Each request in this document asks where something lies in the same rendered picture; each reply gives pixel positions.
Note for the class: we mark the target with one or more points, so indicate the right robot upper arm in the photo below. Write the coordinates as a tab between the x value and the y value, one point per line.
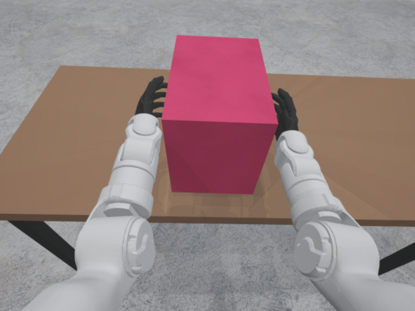
342	262

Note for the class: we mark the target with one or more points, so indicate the robot left forearm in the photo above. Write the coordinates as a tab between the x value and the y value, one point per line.
129	191

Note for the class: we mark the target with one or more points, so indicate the robot right hand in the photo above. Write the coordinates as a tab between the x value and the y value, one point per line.
286	112

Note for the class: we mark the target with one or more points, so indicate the robot left hand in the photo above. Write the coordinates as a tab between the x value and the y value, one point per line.
146	103

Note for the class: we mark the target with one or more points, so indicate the table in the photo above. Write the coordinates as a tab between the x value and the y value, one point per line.
361	130

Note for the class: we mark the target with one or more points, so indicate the robot right forearm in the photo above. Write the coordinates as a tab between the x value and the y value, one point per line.
305	186

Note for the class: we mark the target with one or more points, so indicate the carton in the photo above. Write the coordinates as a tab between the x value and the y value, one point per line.
218	118

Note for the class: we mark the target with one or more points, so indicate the left robot upper arm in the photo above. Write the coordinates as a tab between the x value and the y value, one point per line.
111	253

